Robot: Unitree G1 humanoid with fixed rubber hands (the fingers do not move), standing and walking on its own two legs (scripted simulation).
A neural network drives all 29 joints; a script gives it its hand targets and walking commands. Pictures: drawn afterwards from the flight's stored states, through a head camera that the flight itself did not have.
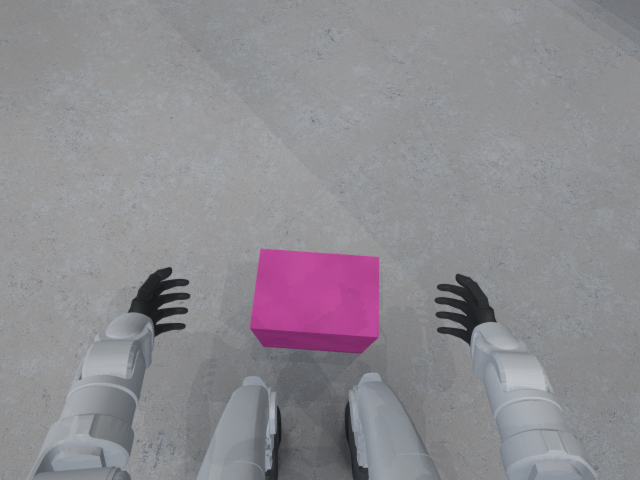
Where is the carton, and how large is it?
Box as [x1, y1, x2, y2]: [250, 249, 378, 353]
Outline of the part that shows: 260,249 250,328 263,346 360,353 378,337 378,257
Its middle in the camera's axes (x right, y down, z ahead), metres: -0.01 +0.16 +0.99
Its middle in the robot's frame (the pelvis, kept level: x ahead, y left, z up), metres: +0.43 -0.02 -0.54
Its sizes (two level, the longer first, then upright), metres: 0.276 0.184 0.284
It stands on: the floor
